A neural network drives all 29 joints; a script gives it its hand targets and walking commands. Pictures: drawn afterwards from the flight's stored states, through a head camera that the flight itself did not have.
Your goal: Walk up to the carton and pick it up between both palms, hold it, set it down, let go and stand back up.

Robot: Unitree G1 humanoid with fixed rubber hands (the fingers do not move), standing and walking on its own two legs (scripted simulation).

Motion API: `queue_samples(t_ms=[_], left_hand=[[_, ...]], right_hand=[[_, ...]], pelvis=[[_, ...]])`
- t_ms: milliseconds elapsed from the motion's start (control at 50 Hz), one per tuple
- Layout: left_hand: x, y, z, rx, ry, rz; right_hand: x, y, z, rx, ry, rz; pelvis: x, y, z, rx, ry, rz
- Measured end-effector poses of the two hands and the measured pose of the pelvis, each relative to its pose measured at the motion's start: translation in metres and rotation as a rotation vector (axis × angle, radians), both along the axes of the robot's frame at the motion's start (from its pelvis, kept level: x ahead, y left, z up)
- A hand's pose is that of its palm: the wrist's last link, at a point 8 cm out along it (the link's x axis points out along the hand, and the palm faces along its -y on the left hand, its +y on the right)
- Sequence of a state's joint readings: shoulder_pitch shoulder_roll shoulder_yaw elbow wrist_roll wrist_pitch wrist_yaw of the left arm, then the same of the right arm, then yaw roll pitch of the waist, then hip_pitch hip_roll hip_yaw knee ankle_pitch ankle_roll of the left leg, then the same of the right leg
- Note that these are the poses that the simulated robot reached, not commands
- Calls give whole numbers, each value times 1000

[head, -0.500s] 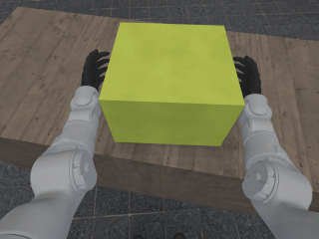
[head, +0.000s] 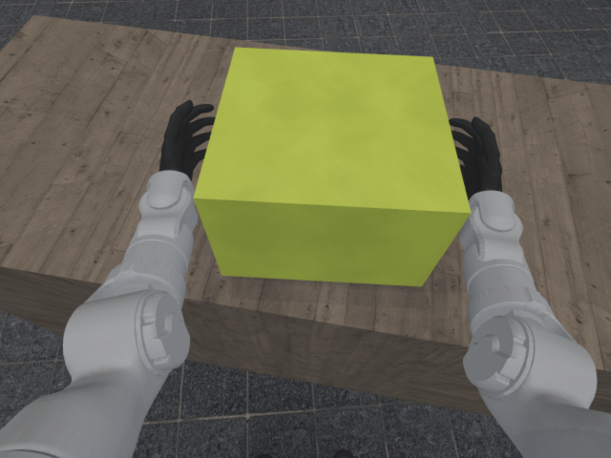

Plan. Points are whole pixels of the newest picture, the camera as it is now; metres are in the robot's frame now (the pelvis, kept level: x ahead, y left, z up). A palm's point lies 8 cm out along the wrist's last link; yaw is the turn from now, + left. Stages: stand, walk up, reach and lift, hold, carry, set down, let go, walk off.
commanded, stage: set down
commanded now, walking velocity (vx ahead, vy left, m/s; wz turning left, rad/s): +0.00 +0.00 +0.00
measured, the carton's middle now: (327, 166) +0.52 -0.02 +0.01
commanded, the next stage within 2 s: none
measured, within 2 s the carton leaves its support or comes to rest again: rests again in 0.90 s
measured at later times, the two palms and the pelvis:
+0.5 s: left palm (180, 170) +0.47 +0.18 +0.07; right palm (480, 186) +0.44 -0.21 +0.07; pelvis +0.00 -0.01 +0.00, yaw +1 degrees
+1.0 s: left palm (183, 169) +0.48 +0.18 +0.05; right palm (476, 190) +0.45 -0.21 +0.05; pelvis +0.00 +0.00 -0.01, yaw -1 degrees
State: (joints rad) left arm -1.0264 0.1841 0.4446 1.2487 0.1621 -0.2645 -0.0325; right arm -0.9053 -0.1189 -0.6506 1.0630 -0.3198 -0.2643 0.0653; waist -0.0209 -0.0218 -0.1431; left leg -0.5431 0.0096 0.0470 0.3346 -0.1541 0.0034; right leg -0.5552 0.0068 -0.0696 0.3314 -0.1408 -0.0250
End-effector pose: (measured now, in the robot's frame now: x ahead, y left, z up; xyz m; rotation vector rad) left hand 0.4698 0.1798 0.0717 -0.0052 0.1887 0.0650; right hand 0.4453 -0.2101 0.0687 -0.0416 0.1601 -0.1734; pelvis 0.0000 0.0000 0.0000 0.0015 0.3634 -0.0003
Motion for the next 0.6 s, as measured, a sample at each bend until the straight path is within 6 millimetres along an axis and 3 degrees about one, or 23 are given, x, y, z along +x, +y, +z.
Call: queue_samples(t_ms=[600], left_hand=[[-4, 0, -6, 3, -11, -1]], right_hand=[[-3, -1, -4, -16, -2, 5]], pelvis=[[-1, -7, 0, 7, -18, 7]])
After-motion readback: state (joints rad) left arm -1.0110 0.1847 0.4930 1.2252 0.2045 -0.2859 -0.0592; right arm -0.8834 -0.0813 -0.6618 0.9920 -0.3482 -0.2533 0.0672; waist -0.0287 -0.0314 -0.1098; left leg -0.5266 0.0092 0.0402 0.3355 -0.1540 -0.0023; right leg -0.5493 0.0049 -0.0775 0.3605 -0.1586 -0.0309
